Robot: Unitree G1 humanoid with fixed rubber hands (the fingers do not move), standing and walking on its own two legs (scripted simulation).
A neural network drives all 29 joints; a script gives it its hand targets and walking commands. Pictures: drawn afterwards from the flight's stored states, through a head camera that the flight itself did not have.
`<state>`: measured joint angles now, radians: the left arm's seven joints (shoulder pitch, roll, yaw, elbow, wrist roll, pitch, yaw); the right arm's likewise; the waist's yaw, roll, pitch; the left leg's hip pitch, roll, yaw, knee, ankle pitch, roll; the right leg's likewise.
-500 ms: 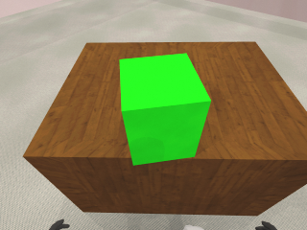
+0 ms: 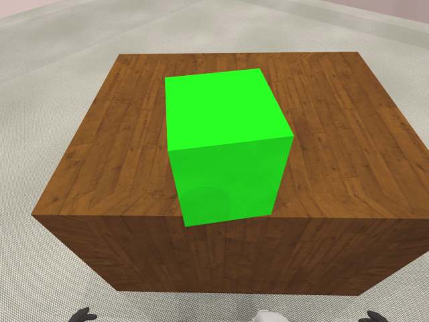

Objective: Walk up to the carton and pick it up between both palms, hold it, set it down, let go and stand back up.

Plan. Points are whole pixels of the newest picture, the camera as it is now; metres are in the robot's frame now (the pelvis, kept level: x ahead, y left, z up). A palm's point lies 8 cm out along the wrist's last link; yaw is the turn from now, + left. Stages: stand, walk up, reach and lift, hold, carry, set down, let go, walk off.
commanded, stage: walk up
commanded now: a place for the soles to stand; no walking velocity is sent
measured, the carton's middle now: (221, 150) +0.46 +0.00 +0.06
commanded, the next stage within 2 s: reach and lift in 0.04 s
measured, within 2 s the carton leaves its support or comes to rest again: neither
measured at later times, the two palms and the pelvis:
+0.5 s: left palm (71, 306) +0.18 +0.28 -0.03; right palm out of the picture +0.14 -0.29 -0.05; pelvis +0.00 +0.00 +0.02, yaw +0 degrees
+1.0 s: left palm (72, 321) +0.15 +0.25 +0.00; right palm (397, 297) +0.17 -0.28 +0.00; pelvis -0.01 -0.01 +0.03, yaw +0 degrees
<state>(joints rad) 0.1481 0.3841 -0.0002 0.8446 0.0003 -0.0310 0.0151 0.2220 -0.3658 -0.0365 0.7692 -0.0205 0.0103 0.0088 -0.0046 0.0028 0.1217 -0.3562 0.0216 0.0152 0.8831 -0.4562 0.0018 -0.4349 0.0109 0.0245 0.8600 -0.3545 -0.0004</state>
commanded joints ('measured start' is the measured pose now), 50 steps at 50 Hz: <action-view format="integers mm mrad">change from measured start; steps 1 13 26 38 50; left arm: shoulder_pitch -53 -93 -76 -85 -152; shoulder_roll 239 44 -40 -96 -87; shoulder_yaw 85 98 94 69 63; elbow -39 -531 -561 -607 -657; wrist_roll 18 59 26 -5 -109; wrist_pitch -25 342 273 147 117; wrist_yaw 7 31 57 81 88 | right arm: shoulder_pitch -106 -81 -71 -59 -85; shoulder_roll -251 -132 -126 -113 -28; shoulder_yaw -64 -156 -147 -119 -71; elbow -1 -41 -240 -393 -633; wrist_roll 7 -6 33 93 115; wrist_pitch -20 -275 -222 -167 -77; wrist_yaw -11 65 108 111 91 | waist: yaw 8 -7 11 12 37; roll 22 -37 -8 86 -155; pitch -56 -183 -40 -56 0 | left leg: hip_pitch -16 14 -102 -364 -79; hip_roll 75 43 38 83 -43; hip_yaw -141 33 36 27 49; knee -284 -327 -601 -737 -574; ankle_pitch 88 193 77 -118 32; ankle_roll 97 16 33 72 48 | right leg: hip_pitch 3 233 470 746 404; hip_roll -72 -4 50 79 -42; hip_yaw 208 -72 -46 -20 106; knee -239 -263 -361 -337 -556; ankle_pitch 59 265 228 165 -240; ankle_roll -101 -49 -18 15 -27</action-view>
